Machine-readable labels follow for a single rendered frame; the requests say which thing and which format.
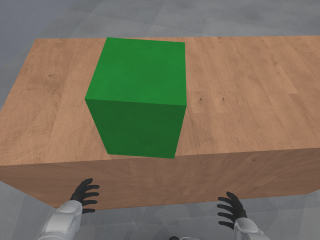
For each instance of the carton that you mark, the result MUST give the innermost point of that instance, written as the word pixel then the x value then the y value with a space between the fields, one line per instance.
pixel 137 96

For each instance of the robot left hand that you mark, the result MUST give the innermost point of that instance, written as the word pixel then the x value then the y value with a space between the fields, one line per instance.
pixel 79 195

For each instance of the robot right forearm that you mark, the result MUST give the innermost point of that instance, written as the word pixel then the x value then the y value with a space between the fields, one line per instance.
pixel 246 229

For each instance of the robot right hand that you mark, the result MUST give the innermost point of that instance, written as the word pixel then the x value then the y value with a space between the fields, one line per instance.
pixel 236 209

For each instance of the pedestal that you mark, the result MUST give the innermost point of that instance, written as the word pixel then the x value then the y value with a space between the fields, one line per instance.
pixel 251 125

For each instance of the robot left forearm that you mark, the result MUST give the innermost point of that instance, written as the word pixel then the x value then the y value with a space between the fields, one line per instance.
pixel 64 222

